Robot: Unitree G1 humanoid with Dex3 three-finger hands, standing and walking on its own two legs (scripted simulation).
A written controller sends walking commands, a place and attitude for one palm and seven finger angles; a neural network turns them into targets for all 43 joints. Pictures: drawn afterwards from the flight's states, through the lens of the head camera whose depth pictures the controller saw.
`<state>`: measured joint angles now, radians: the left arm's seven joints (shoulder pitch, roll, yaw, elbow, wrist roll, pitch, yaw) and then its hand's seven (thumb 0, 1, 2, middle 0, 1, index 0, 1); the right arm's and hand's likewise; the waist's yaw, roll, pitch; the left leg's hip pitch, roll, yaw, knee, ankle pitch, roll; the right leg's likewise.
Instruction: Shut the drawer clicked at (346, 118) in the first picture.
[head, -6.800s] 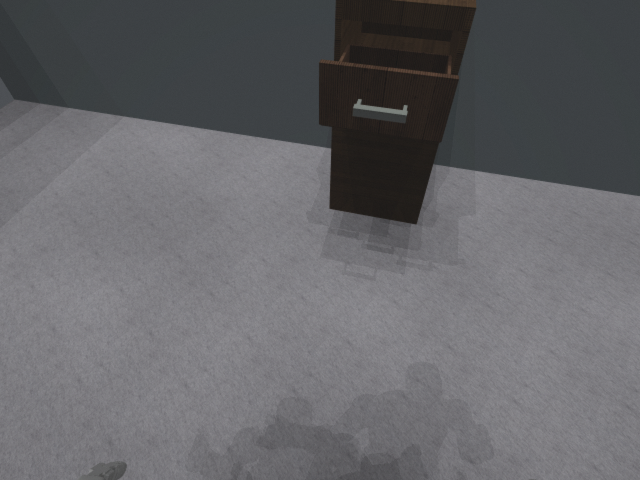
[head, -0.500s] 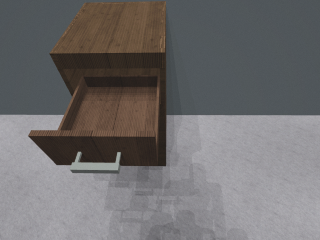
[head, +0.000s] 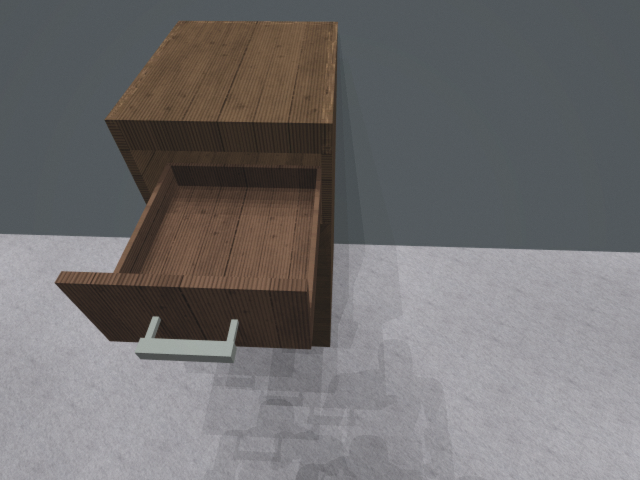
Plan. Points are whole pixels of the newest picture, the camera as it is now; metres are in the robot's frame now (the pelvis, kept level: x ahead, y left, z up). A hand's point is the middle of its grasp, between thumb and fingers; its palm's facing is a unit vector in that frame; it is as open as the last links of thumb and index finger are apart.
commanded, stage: raise the hand and make a fist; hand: left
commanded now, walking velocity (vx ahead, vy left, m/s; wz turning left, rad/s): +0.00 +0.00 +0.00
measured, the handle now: (190, 337) +0.32 +0.22 -0.06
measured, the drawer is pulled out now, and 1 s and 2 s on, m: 0.30 0.30 0.30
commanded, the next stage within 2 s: bring the fist close to the handle in 1.84 s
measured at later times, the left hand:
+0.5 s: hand out of the picture +0.11 +0.18 -0.03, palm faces +0.09 -1.00 -0.04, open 5.2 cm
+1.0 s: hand (167, 474) +0.13 +0.18 +0.00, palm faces +0.01 -1.00 -0.01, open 3.1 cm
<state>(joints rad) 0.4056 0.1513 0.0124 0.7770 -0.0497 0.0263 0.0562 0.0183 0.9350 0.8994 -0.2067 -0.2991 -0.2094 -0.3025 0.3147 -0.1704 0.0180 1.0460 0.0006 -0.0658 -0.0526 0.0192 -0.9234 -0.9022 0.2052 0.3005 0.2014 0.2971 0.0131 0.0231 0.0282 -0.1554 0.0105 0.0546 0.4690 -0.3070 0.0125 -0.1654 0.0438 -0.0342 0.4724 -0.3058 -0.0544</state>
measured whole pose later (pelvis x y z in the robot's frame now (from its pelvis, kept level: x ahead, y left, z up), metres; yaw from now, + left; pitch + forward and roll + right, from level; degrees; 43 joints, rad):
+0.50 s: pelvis -0.07 +0.00 -0.08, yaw +4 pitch +11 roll -1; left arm 0.46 0.18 0.08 -0.03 -0.22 -0.49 -0.22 0.01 0.90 0.90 -0.59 -0.72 -0.59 -0.72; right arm 0.14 -0.23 0.00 0.47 0.01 -0.24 -0.04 0.01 -0.90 -0.90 0.20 0.30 0.20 0.30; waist 0.04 0.01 -0.13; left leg -0.84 0.01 -0.04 1.14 -0.50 0.00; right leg -0.80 0.02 -0.14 1.11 -0.51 -0.08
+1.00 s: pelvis -0.06 +0.03 -0.06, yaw +2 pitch +11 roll -2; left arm 0.56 0.18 0.01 -0.21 -0.19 -0.36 -0.13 0.01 0.90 0.90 -1.09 -1.26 -1.09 -1.26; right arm 0.27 -0.26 -0.02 0.51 0.02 -0.23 -0.04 0.02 -0.90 -0.90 0.20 0.30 0.20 0.30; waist -0.02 0.03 -0.11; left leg -0.74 -0.01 0.01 1.03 -0.48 0.05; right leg -0.71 0.00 -0.08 0.98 -0.46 -0.02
